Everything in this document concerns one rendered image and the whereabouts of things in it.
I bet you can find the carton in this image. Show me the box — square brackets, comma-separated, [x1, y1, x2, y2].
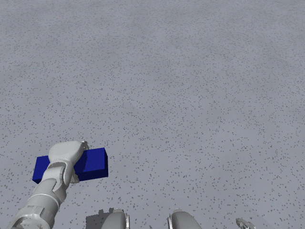
[32, 147, 108, 184]

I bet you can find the right robot hand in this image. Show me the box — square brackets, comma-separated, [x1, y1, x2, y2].
[236, 218, 255, 229]

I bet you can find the left robot hand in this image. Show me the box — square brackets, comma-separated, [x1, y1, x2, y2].
[48, 140, 89, 184]

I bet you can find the left robot arm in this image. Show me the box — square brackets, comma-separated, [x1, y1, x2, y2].
[6, 159, 74, 229]

